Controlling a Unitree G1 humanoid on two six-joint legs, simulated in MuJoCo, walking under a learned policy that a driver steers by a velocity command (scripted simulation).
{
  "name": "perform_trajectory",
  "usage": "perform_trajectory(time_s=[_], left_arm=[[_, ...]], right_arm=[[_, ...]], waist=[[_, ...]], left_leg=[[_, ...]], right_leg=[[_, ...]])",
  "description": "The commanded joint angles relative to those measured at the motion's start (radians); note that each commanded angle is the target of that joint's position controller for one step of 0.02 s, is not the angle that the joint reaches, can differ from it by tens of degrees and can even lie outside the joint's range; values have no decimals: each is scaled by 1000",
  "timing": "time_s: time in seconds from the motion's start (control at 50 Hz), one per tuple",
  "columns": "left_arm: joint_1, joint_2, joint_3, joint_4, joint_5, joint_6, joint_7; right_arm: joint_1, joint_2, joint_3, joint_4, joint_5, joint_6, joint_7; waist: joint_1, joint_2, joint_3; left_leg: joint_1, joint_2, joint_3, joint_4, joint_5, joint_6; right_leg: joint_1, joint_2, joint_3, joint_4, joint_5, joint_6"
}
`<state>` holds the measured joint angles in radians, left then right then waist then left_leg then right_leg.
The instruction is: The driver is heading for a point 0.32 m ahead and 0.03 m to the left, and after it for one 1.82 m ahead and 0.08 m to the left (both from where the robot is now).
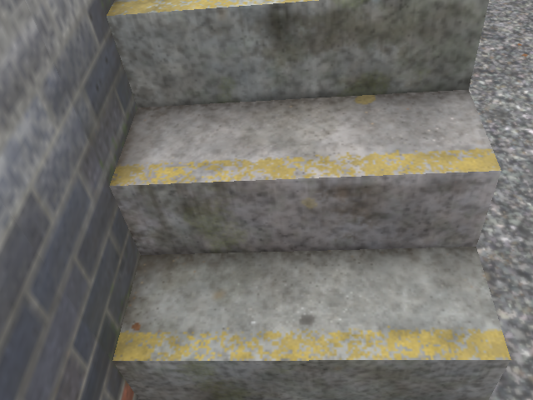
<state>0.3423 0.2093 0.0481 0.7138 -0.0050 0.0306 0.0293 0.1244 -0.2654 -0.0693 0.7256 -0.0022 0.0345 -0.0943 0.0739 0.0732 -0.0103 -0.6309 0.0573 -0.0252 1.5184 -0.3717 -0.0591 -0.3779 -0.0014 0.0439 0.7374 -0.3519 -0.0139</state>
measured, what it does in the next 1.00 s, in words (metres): steps on the spot: left foot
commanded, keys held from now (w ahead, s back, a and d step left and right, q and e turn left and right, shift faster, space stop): e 0.12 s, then no key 0.30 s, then w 0.36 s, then no key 0.22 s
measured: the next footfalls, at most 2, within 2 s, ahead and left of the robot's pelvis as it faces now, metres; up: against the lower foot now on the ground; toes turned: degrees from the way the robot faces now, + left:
left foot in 0.30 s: +0.07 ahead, +0.17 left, +0.00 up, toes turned -4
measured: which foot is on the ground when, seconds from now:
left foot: up 0.00-0.28, down 0.30-1.00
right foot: down 0.00-1.00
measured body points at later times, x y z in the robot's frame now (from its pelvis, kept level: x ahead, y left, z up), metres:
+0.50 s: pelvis +0.05 +0.03 +0.02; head +0.04 +0.06 +0.47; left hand +0.28 +0.20 -0.06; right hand +0.11 -0.23 -0.09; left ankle +0.03 +0.17 -0.72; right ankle +0.02 -0.12 -0.72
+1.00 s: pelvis +0.09 -0.02 +0.03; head +0.10 -0.03 +0.48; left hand +0.22 +0.19 -0.08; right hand +0.16 -0.28 -0.10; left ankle +0.03 +0.17 -0.71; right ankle +0.02 -0.12 -0.72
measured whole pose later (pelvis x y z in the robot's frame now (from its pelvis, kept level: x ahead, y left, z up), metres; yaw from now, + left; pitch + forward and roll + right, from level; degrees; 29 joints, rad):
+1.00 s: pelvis +0.09 -0.02 +0.03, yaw -9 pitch +1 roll +0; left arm 0.26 0.17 0.00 0.69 0.01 0.03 -0.01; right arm 0.20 -0.26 -0.01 0.92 0.00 -0.04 0.01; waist 0.05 0.01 0.00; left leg -0.05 0.11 0.03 0.36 -0.23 -0.01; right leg -0.06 0.03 0.04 0.29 -0.23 -0.02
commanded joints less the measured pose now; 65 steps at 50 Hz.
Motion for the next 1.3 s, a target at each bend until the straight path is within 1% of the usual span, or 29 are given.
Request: perform_trajectory(time_s=[0.02,0.06,0.1,0.14,0.18,0.2,0.22,0.24,0.26,0.28,0.3,0.32,0.34,0.36,0.38,0.42,0.46,0.52,0.56,0.74,0.76,0.84,0.86,0.9,0.92,1.0,1.04,1.16,1.3], left_arm=[[-224,127,9,-188,-2,-22,32],[-201,103,-9,-234,21,-30,47],[-180,102,-13,-253,22,-51,46],[-220,155,5,-272,-1,-39,34],[-228,159,7,-287,-11,-22,13],[-239,153,8,-314,-2,-14,13],[-189,137,5,-294,-3,-12,1],[-179,134,4,-283,2,-5,-3],[-229,110,-4,-298,-3,-5,-6],[-235,99,-2,-304,-24,-9,-17],[-245,76,-10,-311,-22,-17,-26],[-209,34,-21,-294,-5,-29,-38],[-126,-6,-26,-273,-1,-31,-50],[-129,3,-22,-249,-11,-34,-52],[-177,19,-18,-252,-23,-36,-52],[-241,1,-20,-249,-22,-17,-40],[-257,-43,-33,-230,-22,-1,-48],[-232,2,-20,-199,-26,-11,-65],[-202,-6,-22,-168,-27,-24,-54],[-91,8,-20,-138,-9,-62,-58],[-107,7,-29,-135,1,-67,-48],[-50,64,-15,-110,9,-55,-51],[-24,57,-17,-95,10,-52,-48],[-27,56,-21,-83,10,-38,-45],[-42,41,-25,-81,15,-20,-41],[-48,57,-22,-65,23,4,-33],[-58,51,-35,-56,21,-13,-34],[-95,42,-48,-33,17,-27,-42],[-145,36,-40,-34,17,-18,-42]], right_arm=[[-26,-19,-1,-91,-21,-37,5],[-42,-19,9,-113,21,-65,34],[-86,-4,24,-114,35,-70,48],[-6,13,26,-92,42,-47,57],[50,14,30,-66,30,-18,50],[61,25,35,-56,29,-15,53],[10,8,34,-51,31,-13,53],[37,2,31,-38,31,-18,50],[86,-1,27,-5,30,-29,50],[96,-16,18,31,32,-46,57],[84,-51,10,38,12,-63,63],[91,-59,7,45,12,-71,64],[72,-67,6,47,19,-64,68],[25,-42,13,21,8,-55,67],[19,-50,11,14,4,-50,64],[42,-57,9,22,14,-39,54],[26,8,35,24,13,-39,60],[76,-14,30,64,23,-56,75],[66,-37,24,67,30,-55,72],[70,-26,32,103,34,-79,95],[50,-17,37,95,31,-92,98],[106,-46,42,133,19,-98,111],[133,-69,39,144,15,-90,99],[161,-55,44,155,8,-82,95],[154,-54,48,165,2,-83,97],[141,-69,50,182,6,-79,100],[131,-101,41,178,-1,-74,89],[161,-111,32,199,1,-77,81],[200,-126,27,231,11,-78,88]], waist=[[-90,-252,41],[-86,-206,-32],[-74,-191,-64],[-106,-246,-76],[-115,-262,-58],[-108,-285,-52],[-52,-283,-39],[-53,-303,-42],[-78,-312,-42],[-55,-298,-51],[-35,-170,-88],[-23,-56,-124],[7,78,-141],[-7,89,-132],[-26,72,-137],[-45,80,-126],[-33,62,-74],[-56,4,65],[-59,21,104],[-49,-92,54],[-51,-93,46],[-37,-156,-57],[-33,-145,-68],[-43,-172,-81],[-35,-132,-65],[-35,-150,-71],[-45,-140,-76],[-57,-143,-61],[-60,-114,-21]], left_leg=[[-194,-50,-87,380,140,-19],[-179,-38,-104,256,153,-23],[-143,-38,-98,129,152,-27],[2,-46,-51,-35,102,-28],[141,-45,9,-341,-26,-16],[192,-17,-32,-471,-71,6],[203,-57,59,-608,-142,8],[233,-41,32,-719,-90,20],[293,-20,19,-901,106,28],[344,0,-8,-1039,385,29],[433,52,-62,-1034,821,27],[569,120,-109,-1050,1109,57],[638,210,-170,-1045,1301,148],[625,244,-191,-1048,1333,227],[636,250,-193,-1054,1310,261],[639,237,-176,-1069,1254,274],[552,155,-118,-1148,797,222],[493,88,-66,-1301,64,190],[486,99,-78,-1324,-42,204],[583,73,14,-1232,238,235],[579,75,13,-1245,301,233],[630,62,43,-1180,557,191],[619,56,58,-1151,521,169],[593,54,61,-1129,475,137],[591,52,53,-1143,454,109],[565,56,48,-1142,459,73],[574,56,44,-1141,472,59],[609,83,16,-1193,511,36],[630,102,29,-1248,498,51]], right_leg=[[31,-202,421,-360,49,-208],[165,-206,403,-308,194,-208],[249,-229,407,-290,394,-223],[206,-199,335,-298,492,-197],[185,-169,300,-337,431,-155],[203,-191,327,-361,455,-145],[237,-202,298,-386,520,-163],[288,-224,321,-389,621,-163],[308,-216,287,-347,744,-141],[345,-168,225,-273,821,-103],[310,-107,147,-204,706,-48],[202,-65,115,-177,355,-2],[131,-40,88,-137,-18,60],[105,-30,81,-88,-108,101],[80,-38,66,-64,-113,121],[80,-68,41,-90,-80,141],[173,-99,48,-274,85,101],[140,-71,40,-332,17,14],[124,-56,23,-340,-2,7],[151,-42,37,-380,106,-37],[191,-58,75,-406,227,-39],[337,-94,79,-376,851,-45],[363,-100,78,-380,930,-39],[401,-110,80,-379,1037,-38],[396,-112,80,-387,1024,-39],[440,-121,73,-400,1094,-25],[425,-128,67,-425,1091,-17],[387,-111,48,-465,923,-26],[324,-96,57,-493,647,-36]])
